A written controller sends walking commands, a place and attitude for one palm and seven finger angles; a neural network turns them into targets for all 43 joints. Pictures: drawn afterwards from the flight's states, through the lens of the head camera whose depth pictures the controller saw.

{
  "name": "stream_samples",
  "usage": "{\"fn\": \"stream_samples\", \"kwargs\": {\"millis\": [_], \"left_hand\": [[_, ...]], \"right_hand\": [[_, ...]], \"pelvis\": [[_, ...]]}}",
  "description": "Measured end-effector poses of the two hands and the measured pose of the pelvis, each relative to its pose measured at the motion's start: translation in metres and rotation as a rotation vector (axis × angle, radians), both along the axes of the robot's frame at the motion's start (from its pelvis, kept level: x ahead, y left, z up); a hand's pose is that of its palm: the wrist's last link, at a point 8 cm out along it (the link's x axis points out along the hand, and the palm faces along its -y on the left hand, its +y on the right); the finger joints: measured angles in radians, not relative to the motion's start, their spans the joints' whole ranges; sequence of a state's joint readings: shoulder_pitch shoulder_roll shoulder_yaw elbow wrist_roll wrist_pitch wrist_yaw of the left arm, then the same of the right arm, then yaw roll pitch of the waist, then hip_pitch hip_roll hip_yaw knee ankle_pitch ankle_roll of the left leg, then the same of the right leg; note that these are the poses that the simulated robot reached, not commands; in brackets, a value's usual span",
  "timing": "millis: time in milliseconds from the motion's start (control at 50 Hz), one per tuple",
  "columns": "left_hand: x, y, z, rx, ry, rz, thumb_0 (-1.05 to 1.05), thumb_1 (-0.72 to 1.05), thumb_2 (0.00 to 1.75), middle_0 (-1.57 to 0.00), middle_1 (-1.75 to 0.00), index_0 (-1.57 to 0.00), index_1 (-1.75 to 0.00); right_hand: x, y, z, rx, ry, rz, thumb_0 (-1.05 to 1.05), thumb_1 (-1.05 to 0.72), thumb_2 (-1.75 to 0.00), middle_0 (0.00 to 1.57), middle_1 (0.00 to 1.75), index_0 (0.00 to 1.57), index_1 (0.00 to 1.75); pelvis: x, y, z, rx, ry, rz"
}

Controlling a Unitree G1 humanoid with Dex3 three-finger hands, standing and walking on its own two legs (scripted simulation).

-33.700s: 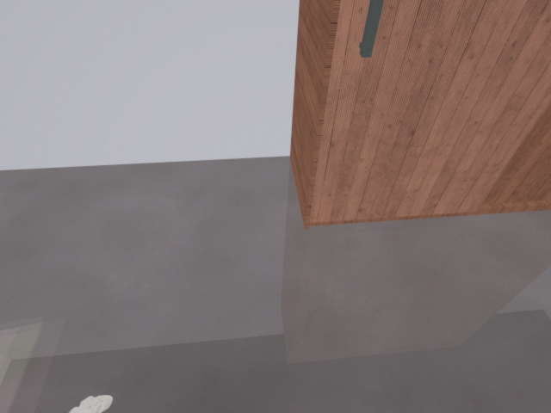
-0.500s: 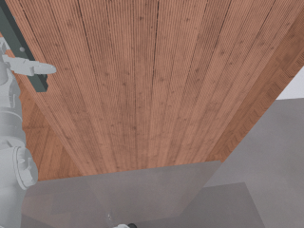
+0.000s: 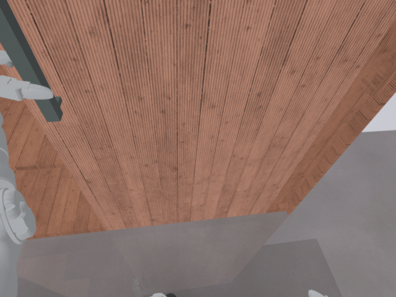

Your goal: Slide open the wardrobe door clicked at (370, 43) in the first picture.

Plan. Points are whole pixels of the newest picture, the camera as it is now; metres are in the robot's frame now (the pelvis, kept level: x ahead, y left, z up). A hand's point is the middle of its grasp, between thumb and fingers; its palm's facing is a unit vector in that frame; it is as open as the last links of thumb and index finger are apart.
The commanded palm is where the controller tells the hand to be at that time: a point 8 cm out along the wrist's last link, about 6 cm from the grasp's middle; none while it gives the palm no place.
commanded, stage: slip the hand off the handle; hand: left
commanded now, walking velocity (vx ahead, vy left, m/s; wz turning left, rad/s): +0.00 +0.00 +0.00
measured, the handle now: (25, 47) +0.49 +0.32 +0.24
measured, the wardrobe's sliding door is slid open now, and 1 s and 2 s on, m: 0.65 0.65 0.65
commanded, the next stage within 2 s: draw the hand back to the body in 0.92 s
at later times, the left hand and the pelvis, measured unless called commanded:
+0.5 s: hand out of the picture +0.42 +0.37 +0.22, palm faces +0.50 -0.85 -0.15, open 14.6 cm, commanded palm +0.36 +0.40 +0.22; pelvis +0.02 -0.02 +0.00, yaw -1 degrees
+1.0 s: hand out of the picture +0.31 +0.38 +0.22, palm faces +0.56 -0.81 -0.17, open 14.7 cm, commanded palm +0.28 +0.40 +0.22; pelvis +0.02 -0.03 +0.00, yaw +2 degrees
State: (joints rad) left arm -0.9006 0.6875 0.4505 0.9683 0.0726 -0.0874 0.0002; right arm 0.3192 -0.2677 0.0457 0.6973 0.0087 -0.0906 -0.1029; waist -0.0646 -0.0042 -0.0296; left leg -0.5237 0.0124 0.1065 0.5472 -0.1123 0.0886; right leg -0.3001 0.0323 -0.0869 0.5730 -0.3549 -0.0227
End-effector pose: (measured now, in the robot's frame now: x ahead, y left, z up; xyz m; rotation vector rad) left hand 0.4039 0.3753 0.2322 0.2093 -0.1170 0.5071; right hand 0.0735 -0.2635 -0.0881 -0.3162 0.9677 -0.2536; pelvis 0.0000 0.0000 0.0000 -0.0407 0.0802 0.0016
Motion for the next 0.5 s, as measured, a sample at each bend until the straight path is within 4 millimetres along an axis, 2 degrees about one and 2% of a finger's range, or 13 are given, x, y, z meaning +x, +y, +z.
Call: {"fn": "stream_samples", "kwargs": {"millis": [160,340,420,500], "left_hand": [[-0.002,0.012,-0.002,-0.020,-0.001,0.023,-0.01,-0.55,0.20,-0.45,-1.26,-0.36,-1.22],[-0.013,0.036,0.002,0.029,0.031,0.083,-0.01,-0.55,0.20,-0.35,-1.20,-0.31,-1.18],[-0.020,0.032,0.001,0.046,0.012,0.037,-0.01,-0.55,0.20,-0.30,-1.17,-0.28,-1.17],[-0.029,0.029,-0.009,-0.014,-0.007,0.011,-0.01,-0.55,0.20,-0.27,-1.16,-0.27,-1.16]], "right_hand": [[-0.024,-0.016,-0.005,-0.013,0.087,-0.045,0.01,-0.90,-0.90,0.21,0.30,0.20,0.30],[-0.053,-0.031,-0.009,-0.018,0.195,-0.095,0.01,-0.90,-0.90,0.21,0.30,0.20,0.30],[-0.053,-0.034,-0.011,-0.011,0.218,-0.102,0.01,-0.90,-0.90,0.21,0.30,0.20,0.30],[-0.039,-0.034,-0.011,-0.001,0.182,-0.107,0.01,-0.90,-0.90,0.21,0.30,0.20,0.30]], "pelvis": [[0.003,-0.008,-0.001,0.000,0.020,-0.005],[0.008,-0.017,-0.002,0.000,0.047,-0.007],[0.013,-0.019,-0.001,0.001,0.044,-0.007],[0.017,-0.021,0.000,0.006,0.035,-0.015]]}}
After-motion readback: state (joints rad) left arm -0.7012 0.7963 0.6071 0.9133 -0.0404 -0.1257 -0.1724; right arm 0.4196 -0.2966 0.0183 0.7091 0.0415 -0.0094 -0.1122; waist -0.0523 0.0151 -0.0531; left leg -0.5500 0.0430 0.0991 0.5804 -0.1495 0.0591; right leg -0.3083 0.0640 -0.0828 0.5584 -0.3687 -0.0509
